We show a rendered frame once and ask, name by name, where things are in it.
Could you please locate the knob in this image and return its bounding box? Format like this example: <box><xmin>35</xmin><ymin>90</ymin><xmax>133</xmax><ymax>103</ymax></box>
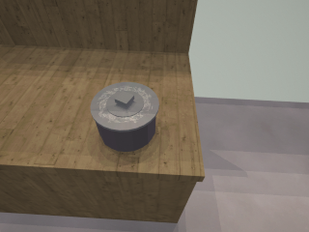
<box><xmin>114</xmin><ymin>91</ymin><xmax>134</xmax><ymax>107</ymax></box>

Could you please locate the lid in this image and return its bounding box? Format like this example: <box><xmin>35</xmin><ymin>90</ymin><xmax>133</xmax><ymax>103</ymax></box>
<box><xmin>90</xmin><ymin>82</ymin><xmax>159</xmax><ymax>132</ymax></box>

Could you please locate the table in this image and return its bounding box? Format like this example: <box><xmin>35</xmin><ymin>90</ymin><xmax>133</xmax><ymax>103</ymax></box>
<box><xmin>0</xmin><ymin>0</ymin><xmax>206</xmax><ymax>223</ymax></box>

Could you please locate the pot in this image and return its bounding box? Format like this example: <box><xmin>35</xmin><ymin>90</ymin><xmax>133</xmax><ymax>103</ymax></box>
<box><xmin>96</xmin><ymin>117</ymin><xmax>156</xmax><ymax>152</ymax></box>

